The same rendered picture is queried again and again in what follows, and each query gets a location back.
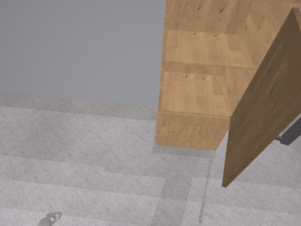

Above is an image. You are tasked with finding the handle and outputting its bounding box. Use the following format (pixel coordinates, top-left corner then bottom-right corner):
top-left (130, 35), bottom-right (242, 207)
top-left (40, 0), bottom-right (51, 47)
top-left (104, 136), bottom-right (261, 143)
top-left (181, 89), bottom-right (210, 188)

top-left (275, 117), bottom-right (301, 145)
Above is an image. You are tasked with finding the cupboard door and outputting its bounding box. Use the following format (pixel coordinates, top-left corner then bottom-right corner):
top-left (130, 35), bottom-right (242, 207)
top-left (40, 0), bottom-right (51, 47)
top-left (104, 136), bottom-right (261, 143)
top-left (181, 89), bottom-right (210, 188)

top-left (222, 7), bottom-right (301, 188)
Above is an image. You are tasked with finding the left robot hand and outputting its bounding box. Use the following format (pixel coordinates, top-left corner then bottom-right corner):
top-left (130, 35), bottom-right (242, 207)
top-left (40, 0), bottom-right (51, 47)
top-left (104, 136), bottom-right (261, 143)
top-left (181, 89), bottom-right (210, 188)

top-left (36, 212), bottom-right (62, 226)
